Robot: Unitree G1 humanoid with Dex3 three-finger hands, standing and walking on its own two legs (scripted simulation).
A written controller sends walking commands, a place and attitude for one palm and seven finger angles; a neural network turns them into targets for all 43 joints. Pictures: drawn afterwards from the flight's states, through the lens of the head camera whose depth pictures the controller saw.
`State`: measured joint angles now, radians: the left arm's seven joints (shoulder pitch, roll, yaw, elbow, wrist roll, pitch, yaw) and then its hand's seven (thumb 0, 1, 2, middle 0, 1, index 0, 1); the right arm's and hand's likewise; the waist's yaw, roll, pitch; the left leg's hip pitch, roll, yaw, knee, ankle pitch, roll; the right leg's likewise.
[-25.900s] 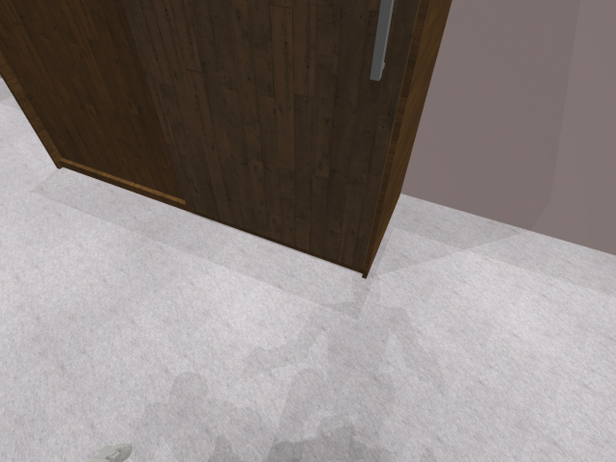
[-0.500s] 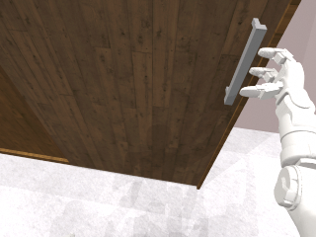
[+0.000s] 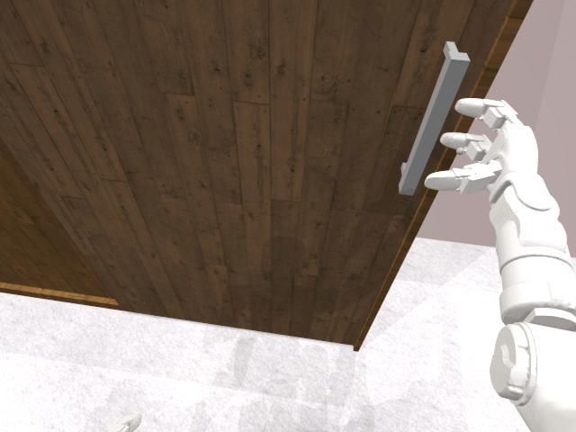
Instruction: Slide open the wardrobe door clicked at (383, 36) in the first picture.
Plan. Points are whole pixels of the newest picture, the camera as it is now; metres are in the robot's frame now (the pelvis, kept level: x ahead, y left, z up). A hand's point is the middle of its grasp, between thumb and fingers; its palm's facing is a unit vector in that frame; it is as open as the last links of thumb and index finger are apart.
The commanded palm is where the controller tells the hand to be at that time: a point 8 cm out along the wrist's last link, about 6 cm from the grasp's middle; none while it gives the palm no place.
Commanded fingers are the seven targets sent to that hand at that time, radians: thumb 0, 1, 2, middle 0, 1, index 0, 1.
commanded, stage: slide the fingers in behind the handle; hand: right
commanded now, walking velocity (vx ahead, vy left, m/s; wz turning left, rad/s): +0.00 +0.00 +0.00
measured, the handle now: (426, 126) +0.52 -0.14 +0.19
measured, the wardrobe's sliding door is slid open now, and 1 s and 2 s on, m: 0.00 0.00 0.00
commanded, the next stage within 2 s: grip the handle and tug to test in 1.36 s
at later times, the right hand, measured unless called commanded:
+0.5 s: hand (432, 141) +0.47 -0.14 +0.19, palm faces +0.07 +1.00 -0.01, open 13.9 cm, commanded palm +0.44 -0.19 +0.19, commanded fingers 0.00 0.50 -0.30 0.30 1.20 0.30 1.20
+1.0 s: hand (426, 143) +0.46 -0.13 +0.19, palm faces +0.07 +1.00 +0.00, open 14.0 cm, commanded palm +0.44 -0.18 +0.19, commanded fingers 0.00 0.50 -0.30 0.30 1.20 0.30 1.20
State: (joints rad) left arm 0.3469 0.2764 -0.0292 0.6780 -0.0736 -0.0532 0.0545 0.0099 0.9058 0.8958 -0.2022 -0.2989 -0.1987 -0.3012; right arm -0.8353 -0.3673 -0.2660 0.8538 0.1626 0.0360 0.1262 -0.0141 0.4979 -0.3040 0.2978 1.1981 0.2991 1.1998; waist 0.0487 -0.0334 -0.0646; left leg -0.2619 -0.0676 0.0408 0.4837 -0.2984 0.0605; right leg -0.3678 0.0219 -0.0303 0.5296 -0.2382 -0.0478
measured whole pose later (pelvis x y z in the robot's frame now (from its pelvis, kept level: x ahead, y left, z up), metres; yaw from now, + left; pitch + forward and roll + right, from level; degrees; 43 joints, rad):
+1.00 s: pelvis +0.00 +0.02 +0.00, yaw +0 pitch +4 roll +0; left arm 0.32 0.27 -0.03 0.69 -0.07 -0.03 0.05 0.01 0.91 0.90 -0.20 -0.30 -0.20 -0.30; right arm -0.86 -0.30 -0.23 0.84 0.15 0.06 0.05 -0.01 0.50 -0.30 0.30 1.20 0.30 1.20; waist 0.04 -0.04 -0.06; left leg -0.24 -0.08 0.05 0.47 -0.30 0.08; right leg -0.34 0.01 -0.02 0.50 -0.23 -0.03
